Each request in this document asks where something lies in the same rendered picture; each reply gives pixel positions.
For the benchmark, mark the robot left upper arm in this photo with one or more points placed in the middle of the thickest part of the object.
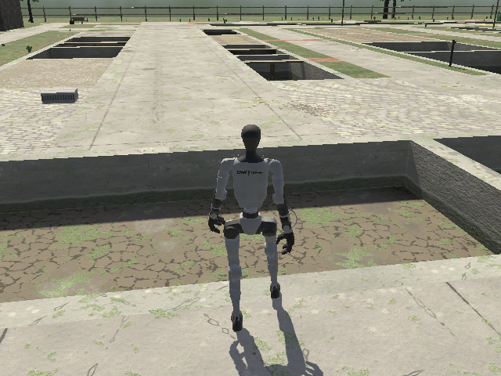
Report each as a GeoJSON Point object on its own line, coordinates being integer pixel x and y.
{"type": "Point", "coordinates": [223, 176]}

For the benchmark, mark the robot right upper arm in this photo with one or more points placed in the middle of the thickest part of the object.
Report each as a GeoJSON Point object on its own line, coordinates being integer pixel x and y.
{"type": "Point", "coordinates": [277, 180]}

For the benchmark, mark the left robot hand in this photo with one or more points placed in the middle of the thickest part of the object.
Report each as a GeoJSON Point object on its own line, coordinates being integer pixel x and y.
{"type": "Point", "coordinates": [219, 221]}

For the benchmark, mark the robot right foot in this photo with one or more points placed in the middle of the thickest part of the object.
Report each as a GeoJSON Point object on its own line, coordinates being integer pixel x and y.
{"type": "Point", "coordinates": [275, 291]}

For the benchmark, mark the robot right forearm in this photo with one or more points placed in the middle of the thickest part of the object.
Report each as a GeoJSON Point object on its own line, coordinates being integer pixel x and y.
{"type": "Point", "coordinates": [284, 215]}

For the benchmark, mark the robot left forearm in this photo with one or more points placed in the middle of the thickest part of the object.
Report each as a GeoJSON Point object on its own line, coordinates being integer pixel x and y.
{"type": "Point", "coordinates": [215, 206]}

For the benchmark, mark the humanoid robot head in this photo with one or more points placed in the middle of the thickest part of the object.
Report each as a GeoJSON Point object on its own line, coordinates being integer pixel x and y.
{"type": "Point", "coordinates": [251, 135]}

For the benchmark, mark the right robot hand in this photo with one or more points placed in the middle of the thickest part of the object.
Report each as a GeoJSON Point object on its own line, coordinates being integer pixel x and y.
{"type": "Point", "coordinates": [290, 241]}

